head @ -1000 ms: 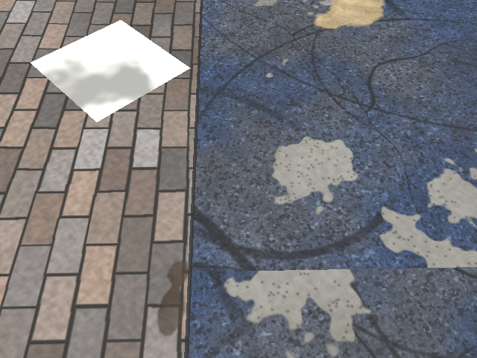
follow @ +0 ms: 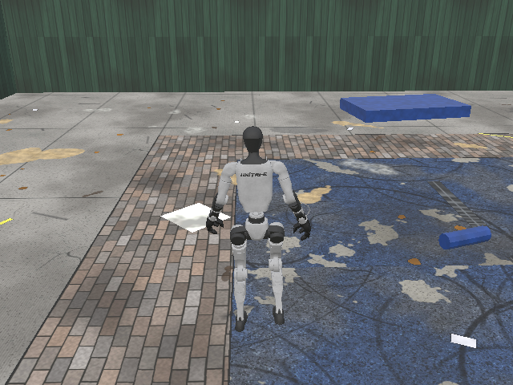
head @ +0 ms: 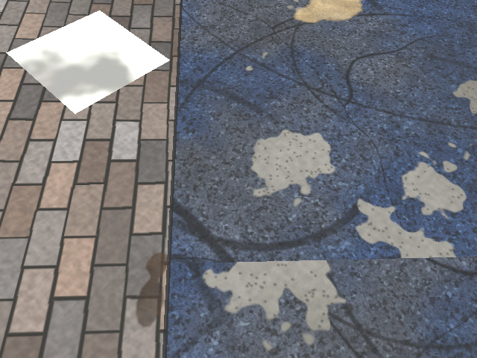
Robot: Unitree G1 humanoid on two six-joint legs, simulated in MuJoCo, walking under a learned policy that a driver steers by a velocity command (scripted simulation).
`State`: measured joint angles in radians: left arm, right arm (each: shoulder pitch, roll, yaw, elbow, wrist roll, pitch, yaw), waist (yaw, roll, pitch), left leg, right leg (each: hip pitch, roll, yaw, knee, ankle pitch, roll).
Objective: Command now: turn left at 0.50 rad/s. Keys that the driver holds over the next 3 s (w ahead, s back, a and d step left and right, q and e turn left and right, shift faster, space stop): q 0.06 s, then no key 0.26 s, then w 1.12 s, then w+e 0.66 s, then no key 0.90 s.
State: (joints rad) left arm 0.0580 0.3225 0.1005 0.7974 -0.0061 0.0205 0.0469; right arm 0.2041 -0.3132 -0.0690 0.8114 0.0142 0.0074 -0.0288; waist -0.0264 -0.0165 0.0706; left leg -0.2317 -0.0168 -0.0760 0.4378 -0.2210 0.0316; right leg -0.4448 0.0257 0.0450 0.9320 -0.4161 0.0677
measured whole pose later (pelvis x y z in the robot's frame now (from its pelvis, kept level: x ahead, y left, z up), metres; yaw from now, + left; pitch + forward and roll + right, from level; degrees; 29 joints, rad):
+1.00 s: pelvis +0.23 -0.04 -0.02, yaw +8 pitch +1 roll +0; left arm 0.06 0.29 0.04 0.78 -0.01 -0.09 -0.04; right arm 0.40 -0.29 -0.05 0.88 0.03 -0.07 -0.01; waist -0.05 0.02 0.05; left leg -0.19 0.03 -0.07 1.03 -0.47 0.01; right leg -0.43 0.02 -0.05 0.58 -0.17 -0.06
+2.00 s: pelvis +0.79 +0.03 -0.03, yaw -7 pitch +2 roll +2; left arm 0.06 0.26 0.05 0.71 -0.03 -0.04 -0.06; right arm 0.32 -0.29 -0.08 0.87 0.01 -0.04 -0.02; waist -0.05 -0.02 0.05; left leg 0.10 0.04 0.29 0.42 -0.47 -0.03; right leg -0.51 -0.01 -0.07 0.58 -0.12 -0.11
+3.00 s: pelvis +1.09 -0.03 -0.01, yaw -17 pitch -1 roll +1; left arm 0.25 0.22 0.04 0.94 0.00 -0.01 0.03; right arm 0.14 -0.24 -0.04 0.90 -0.01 -0.01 -0.01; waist 0.00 0.01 0.02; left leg -0.31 0.01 0.01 0.52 -0.20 -0.01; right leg -0.17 -0.01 0.03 0.55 -0.37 0.01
